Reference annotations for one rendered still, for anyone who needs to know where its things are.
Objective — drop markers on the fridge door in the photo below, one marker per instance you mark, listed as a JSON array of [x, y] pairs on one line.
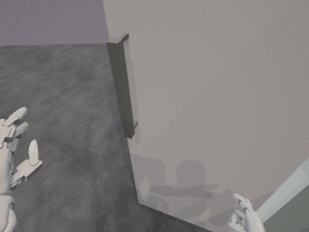
[[220, 90]]

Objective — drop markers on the handle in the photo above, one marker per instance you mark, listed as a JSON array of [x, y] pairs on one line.
[[117, 58]]

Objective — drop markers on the robot right hand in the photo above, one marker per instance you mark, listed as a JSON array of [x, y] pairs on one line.
[[249, 219]]

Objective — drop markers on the left robot forearm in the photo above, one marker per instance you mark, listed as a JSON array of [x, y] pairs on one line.
[[8, 220]]

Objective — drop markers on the robot left hand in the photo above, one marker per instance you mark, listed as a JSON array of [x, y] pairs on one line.
[[10, 133]]

